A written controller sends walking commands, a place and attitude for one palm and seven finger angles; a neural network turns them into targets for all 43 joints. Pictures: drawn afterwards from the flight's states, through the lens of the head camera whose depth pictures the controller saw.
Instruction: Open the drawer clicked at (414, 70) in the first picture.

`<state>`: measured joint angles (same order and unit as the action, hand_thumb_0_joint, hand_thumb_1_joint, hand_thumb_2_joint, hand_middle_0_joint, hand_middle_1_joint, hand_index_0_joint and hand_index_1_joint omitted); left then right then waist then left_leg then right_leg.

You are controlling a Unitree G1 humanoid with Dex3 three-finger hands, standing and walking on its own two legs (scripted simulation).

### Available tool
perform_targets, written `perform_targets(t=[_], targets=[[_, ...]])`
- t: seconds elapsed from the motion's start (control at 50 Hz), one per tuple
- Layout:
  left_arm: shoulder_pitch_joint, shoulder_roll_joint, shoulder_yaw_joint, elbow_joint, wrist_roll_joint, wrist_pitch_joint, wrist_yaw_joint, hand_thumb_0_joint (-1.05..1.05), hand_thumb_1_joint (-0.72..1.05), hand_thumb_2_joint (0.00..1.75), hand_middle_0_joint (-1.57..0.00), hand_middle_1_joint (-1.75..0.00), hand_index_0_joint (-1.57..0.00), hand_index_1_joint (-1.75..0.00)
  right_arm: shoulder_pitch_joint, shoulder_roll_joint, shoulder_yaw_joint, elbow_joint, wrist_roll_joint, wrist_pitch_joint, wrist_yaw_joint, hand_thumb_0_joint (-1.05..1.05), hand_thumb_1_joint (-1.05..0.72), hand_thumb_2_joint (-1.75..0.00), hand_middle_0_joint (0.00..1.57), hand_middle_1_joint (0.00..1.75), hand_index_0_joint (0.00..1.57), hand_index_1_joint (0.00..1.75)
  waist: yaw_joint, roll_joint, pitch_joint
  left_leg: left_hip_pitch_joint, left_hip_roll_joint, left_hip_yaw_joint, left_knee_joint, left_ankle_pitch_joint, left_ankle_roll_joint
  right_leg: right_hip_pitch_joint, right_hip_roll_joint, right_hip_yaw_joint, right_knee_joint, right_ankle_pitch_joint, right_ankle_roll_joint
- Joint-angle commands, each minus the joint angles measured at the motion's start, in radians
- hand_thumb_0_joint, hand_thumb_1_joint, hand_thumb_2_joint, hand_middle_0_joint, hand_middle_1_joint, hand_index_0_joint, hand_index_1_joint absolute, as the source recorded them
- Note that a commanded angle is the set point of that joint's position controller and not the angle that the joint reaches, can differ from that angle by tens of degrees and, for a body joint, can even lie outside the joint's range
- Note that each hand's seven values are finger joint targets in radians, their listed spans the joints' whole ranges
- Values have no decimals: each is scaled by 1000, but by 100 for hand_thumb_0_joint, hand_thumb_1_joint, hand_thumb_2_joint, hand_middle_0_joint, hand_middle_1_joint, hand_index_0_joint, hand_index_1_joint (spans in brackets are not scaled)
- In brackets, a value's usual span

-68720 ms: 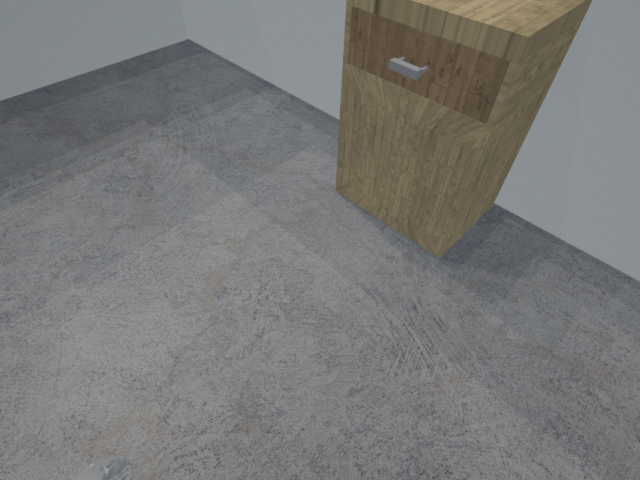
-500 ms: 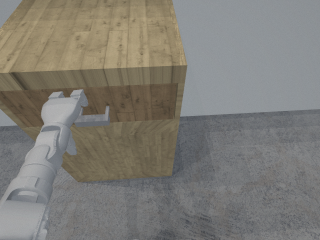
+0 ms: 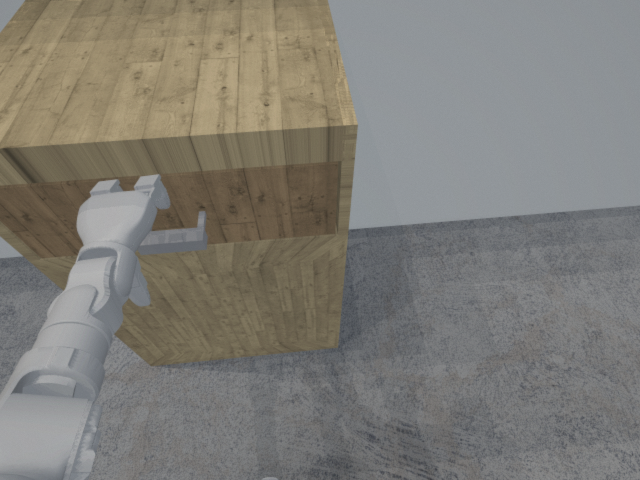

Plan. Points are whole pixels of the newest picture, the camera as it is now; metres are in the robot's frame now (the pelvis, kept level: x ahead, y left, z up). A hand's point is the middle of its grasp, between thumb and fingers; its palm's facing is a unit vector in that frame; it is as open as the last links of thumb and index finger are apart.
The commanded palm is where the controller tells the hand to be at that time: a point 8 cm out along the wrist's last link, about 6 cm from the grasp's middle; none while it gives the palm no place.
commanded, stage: re-aim the fingers above the handle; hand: left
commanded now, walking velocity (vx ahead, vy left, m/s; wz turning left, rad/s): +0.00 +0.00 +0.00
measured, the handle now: (174, 230) +0.49 +0.24 -0.03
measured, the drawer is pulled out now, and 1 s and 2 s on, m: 0.00 0.00 0.00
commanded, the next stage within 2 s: lower the fingers behind the handle in 1.62 s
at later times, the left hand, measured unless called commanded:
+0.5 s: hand (143, 239) +0.42 +0.25 +0.03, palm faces -0.02 -0.02 -1.00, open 13.8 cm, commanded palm +0.40 +0.25 +0.09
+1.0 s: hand (139, 239) +0.43 +0.26 +0.03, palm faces -0.01 -0.02 -1.00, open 13.8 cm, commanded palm +0.41 +0.26 +0.09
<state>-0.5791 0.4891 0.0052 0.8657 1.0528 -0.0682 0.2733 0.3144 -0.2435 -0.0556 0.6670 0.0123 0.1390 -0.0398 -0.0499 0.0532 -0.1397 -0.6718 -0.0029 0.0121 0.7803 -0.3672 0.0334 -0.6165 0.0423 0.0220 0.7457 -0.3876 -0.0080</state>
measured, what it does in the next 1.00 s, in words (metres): stands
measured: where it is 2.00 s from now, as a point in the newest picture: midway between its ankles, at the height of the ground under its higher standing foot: outside the picture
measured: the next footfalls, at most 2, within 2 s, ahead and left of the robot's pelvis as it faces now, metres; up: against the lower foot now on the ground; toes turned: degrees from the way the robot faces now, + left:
none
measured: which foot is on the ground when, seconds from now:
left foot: down 0.00-1.00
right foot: down 0.00-1.00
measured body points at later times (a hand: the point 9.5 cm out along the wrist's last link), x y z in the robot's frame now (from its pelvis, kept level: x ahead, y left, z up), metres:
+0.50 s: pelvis -0.01 +0.00 +0.00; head +0.06 -0.01 +0.44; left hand +0.42 +0.25 +0.09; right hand +0.06 -0.27 -0.13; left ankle +0.00 +0.10 -0.71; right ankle -0.02 -0.12 -0.71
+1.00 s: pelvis +0.00 +0.00 +0.00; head +0.07 +0.00 +0.44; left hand +0.42 +0.26 +0.08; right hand +0.07 -0.28 -0.13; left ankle +0.00 +0.10 -0.71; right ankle -0.02 -0.12 -0.71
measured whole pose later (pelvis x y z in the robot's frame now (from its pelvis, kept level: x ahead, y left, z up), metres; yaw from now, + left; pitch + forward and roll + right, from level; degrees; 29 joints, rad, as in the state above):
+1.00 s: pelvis +0.00 +0.00 +0.00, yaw +1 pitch +16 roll -2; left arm -0.63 0.49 -0.01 0.88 1.07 -0.08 0.32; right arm 0.30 -0.26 -0.07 0.68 0.01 0.12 -0.04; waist -0.05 0.04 -0.14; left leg -0.72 -0.01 0.00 0.82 -0.38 0.03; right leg -0.66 0.04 0.01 0.77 -0.40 -0.01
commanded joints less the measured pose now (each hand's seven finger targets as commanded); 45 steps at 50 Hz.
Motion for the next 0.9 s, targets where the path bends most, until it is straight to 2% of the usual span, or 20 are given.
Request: perform_targets(t=[0.0, 0.04, 0.08, 0.1, 0.18, 0.22, 0.28, 0.34, 0.44, 0.48, 0.5, 0.52, 0.56, 0.6, 0.68, 0.72, 0.76, 0.8, 0.82, 0.88], targets=[[-357, 252, 69, -179, 0, -30, 49, 0, -50, 30, -30, -120, -30, -120, 51, -152, -56, -87, 1, -35, -15, 0, -90, -90, 20, 30, 20, 30, 1, -9, -318, 235, -22, 6, -57, 341, 20, 108, 24, -29, -80, 336, -31], [-382, 277, 83, -157, 5, -29, 57, 0, -50, 30, -30, -120, -30, -120, 59, -158, -57, -77, 2, -37, -14, 0, -90, -90, 20, 30, 20, 30, -3, -22, -299, 221, -20, 2, -58, 311, 20, 86, 25, -29, -82, 302, -31], [-443, 286, 80, -217, 14, -42, 69, 0, -50, 30, -30, -120, -30, -120, 60, -155, -60, -77, 1, -40, -14, 0, -90, -90, 20, 30, 20, 30, -5, 25, -374, 262, -20, 2, -50, 340, 19, 88, 25, -22, -73, 318, -30], [-428, 254, 63, -213, 9, -42, 72, 0, -50, 30, -30, -120, -30, -120, 64, -153, -66, -73, -3, -43, -12, 0, -90, -90, 20, 30, 20, 30, -10, 37, -371, 277, -20, 2, -42, 351, 19, 80, 27, -26, -71, 325, -33], [-427, 265, 74, -207, 6, -35, 79, 0, -50, 30, -30, -120, -30, -120, 66, -156, -64, -67, -1, -42, -9, 0, -90, -90, 20, 30, 20, 30, -9, 12, -386, 279, -17, -5, -40, 372, 17, 76, 30, -30, -65, 334, -30], [-419, 231, 48, -214, 8, -25, 83, 0, -50, 30, -30, -120, -30, -120, 60, -153, -65, -69, 0, -42, -5, 0, -90, -90, 20, 30, 20, 30, -8, 33, -381, 292, -17, -6, -43, 374, 14, 61, 31, -36, -65, 322, -33], [-446, 254, 61, -201, 15, -6, 87, 0, -50, 30, -30, -120, -30, -120, 58, -158, -62, -64, 0, -40, -5, 0, -90, -90, 20, 30, 20, 30, -10, 30, -367, 296, -12, -11, -50, 371, 12, 50, 31, -39, -66, 307, -33], [-428, 222, 39, -178, 11, 17, 87, 0, -50, 30, -30, -120, -30, -120, 53, -155, -59, -72, 0, -41, -4, 0, -90, -90, 20, 30, 20, 30, -8, 23, -336, 284, -13, -11, -62, 345, 12, 53, 31, -46, -73, 282, -37], [-448, 233, 42, -158, 17, 29, 80, 0, -50, 30, -30, -120, -30, -120, 54, -156, -54, -78, -1, -44, -8, 0, -90, -90, 20, 30, 20, 30, -9, -5, -331, 275, -13, -9, -68, 329, 15, 68, 29, -43, -79, 279, -36], [-430, 262, 70, -169, 19, 21, 77, 0, -50, 30, -30, -120, -30, -120, 54, -154, -52, -82, 0, -44, -9, 0, -90, -90, 20, 30, 20, 30, 7, -1, -372, 282, -14, -6, -66, 357, 15, 91, 28, -38, -71, 306, -34], [-411, 218, 39, -151, 16, 26, 73, 0, -50, 30, -30, -120, -30, -120, 51, -152, -53, -84, 0, -45, -9, 0, -90, -90, 20, 30, 20, 30, -2, 2, -338, 282, -15, -6, -64, 356, 15, 75, 29, -42, -76, 304, -36], [-436, 225, 43, -173, 17, 20, 72, 0, -50, 30, -30, -120, -30, -120, 54, -153, -53, -81, -1, -46, -7, 0, -90, -90, 20, 30, 20, 30, -3, -2, -347, 282, -12, -5, -65, 360, 15, 75, 28, -42, -74, 307, -34], [-390, 338, 135, -155, 19, 16, 69, 0, -50, 30, -30, -120, -30, -120, 47, -163, -50, -82, -5, -39, -13, 0, -90, -90, 20, 30, 20, 30, 28, -7, -367, 255, -17, 0, -63, 371, 17, 129, 26, -31, -69, 336, -36], [-370, 289, 95, -147, 17, 14, 63, 0, -50, 30, -30, -120, -30, -120, 47, -155, -50, -87, 0, -40, -14, 0, -90, -90, 20, 30, 20, 30, 12, -20, -340, 241, -19, 7, -61, 357, 19, 122, 24, -31, -76, 347, -31], [-372, 261, 69, -157, 4, -10, 47, 0, -50, 30, -30, -120, -30, -120, 54, -156, -55, -88, 5, -44, -17, 0, -90, -90, 20, 30, 20, 30, -2, -44, -332, 244, -19, 5, -61, 336, 21, 111, 24, -28, -86, 330, -26], [-415, 227, 34, -211, 1, -29, 43, 0, -50, 30, -30, -120, -30, -120, 55, -155, -60, -84, 2, -47, -17, 0, -90, -90, 20, 30, 20, 30, -17, -14, -344, 277, -19, 3, -52, 354, 23, 86, 25, -26, -85, 338, -27], [-426, 223, 35, -236, -5, -47, 42, 0, -50, 30, -30, -120, -30, -120, 60, -154, -64, -77, -2, -50, -18, 0, -90, -90, 20, 30, 20, 30, -23, -2, -359, 295, -18, -4, -42, 377, 21, 81, 26, -28, -77, 342, -30], [-427, 254, 58, -206, 4, -50, 52, 0, -50, 30, -30, -120, -30, -120, 65, -156, -63, -67, 0, -48, -18, 0, -90, -90, 20, 30, 20, 30, -20, 7, -325, 277, -18, -10, -42, 345, 18, 48, 28, -32, -73, 306, -32], [-459, 226, 28, -214, 7, -47, 58, 0, -50, 30, -30, -120, -30, -120, 63, -154, -61, -66, 1, -49, -16, 0, -90, -90, 20, 30, 20, 30, -30, 15, -318, 276, -20, -10, -41, 334, 19, 27, 28, -34, -75, 292, -31], [-477, 290, 80, -205, 21, -37, 84, 0, -50, 30, -30, -120, -30, -120, 69, -156, -60, -62, -1, -47, -14, 0, -90, -90, 20, 30, 20, 30, -14, 42, -371, 282, -21, -13, -35, 358, 15, 40, 30, -33, -58, 303, -35]])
